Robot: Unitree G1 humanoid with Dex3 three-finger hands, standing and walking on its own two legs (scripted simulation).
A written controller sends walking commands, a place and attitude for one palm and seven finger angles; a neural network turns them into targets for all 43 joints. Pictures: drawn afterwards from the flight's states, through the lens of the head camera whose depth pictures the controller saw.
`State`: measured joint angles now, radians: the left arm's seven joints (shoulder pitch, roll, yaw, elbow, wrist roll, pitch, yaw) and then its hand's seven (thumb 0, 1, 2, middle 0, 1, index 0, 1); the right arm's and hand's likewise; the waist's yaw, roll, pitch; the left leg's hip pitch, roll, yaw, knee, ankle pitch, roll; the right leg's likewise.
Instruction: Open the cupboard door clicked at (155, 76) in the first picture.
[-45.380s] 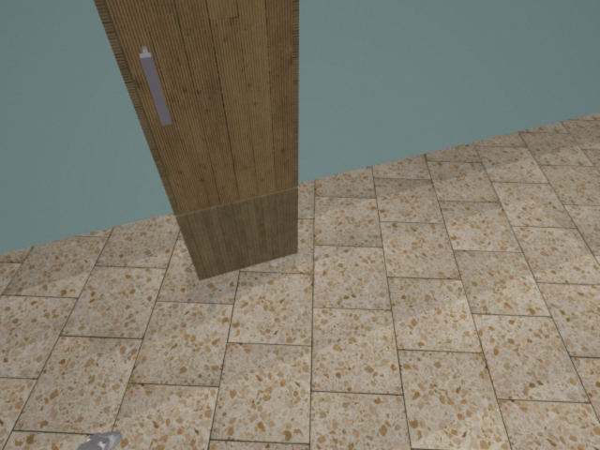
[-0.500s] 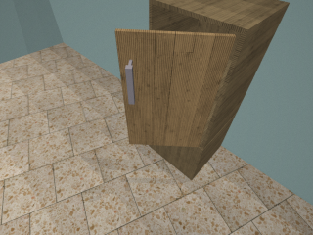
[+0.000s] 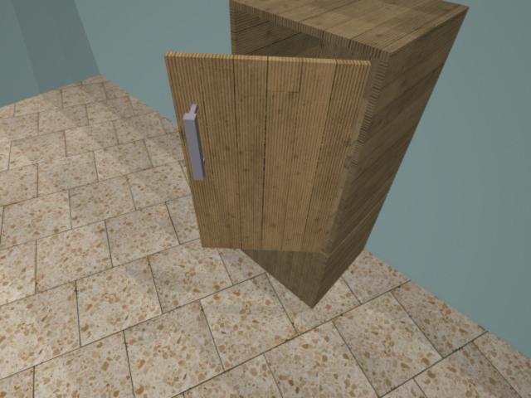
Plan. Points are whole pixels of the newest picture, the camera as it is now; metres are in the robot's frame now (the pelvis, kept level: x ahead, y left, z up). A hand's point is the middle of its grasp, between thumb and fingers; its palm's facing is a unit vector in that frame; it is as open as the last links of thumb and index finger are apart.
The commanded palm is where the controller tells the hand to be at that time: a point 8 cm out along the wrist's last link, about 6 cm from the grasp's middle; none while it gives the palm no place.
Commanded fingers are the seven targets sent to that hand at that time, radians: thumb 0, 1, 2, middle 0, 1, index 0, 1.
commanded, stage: shuffle to correct the standing spot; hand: left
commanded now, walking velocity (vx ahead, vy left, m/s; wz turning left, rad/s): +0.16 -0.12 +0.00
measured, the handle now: (196, 143) +0.58 +0.19 +0.06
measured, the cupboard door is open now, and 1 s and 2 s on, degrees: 41 41 41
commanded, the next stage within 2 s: come to a stop and stand still in 0.10 s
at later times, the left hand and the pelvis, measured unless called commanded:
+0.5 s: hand out of the picture +0.13 +0.15 -0.18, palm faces +0.03 -0.97 -0.23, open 7.3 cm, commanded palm none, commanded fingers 0.00 0.90 0.90 -0.20 -0.30 -0.20 -0.30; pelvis +0.06 -0.04 -0.01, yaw +2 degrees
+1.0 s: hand out of the picture +0.08 +0.20 -0.17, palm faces +0.08 -0.95 -0.29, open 7.4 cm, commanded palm none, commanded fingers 0.00 0.90 0.90 -0.20 -0.30 -0.20 -0.30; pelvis +0.03 -0.02 -0.01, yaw +3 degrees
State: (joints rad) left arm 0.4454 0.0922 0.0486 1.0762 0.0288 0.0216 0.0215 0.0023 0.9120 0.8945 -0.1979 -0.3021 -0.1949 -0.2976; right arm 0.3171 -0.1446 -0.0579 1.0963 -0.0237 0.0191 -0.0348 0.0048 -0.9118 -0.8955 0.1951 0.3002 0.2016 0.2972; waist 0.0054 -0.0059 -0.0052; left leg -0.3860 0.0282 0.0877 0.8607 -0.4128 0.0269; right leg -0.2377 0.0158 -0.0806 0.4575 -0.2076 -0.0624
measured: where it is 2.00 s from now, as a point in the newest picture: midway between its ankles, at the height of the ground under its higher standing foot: outside the picture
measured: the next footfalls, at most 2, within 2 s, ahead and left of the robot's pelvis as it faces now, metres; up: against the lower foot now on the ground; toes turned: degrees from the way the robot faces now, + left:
left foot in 0.14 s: +0.08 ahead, +0.06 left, +0.00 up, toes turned +8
right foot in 0.42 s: +0.10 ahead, -0.17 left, +0.00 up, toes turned +2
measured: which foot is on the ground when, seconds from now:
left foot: up 0.00-0.12, down 0.14-1.00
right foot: down 0.00-0.16, up 0.18-0.40, down 0.42-1.00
